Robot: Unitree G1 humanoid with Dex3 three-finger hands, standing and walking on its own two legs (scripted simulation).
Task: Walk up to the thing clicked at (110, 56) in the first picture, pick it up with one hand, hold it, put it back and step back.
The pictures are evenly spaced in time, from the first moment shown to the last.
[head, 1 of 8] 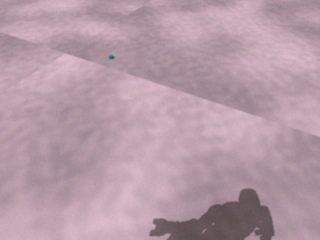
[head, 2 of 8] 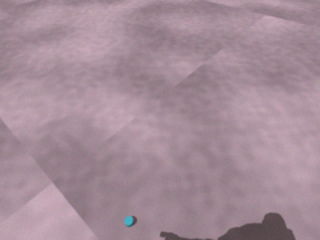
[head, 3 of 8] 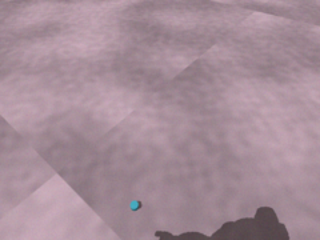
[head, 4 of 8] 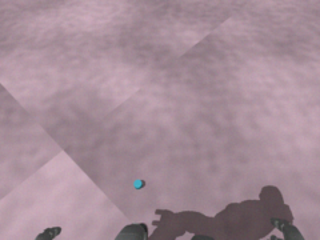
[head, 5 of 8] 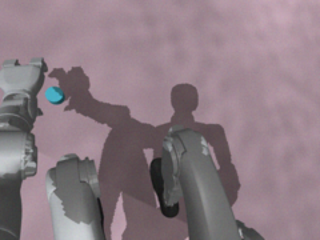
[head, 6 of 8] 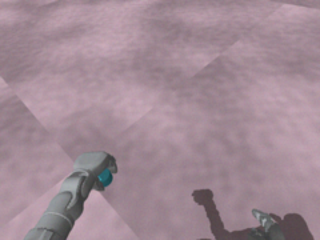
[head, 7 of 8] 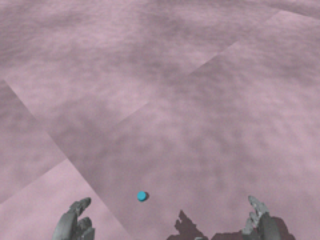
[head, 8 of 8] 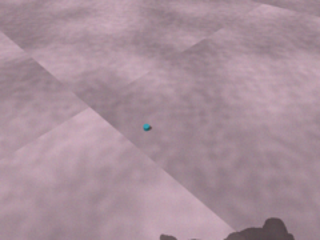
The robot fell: no
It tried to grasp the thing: yes
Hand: left
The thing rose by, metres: 0.69
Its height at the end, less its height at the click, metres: +0.00
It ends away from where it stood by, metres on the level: 0.01
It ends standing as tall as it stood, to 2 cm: yes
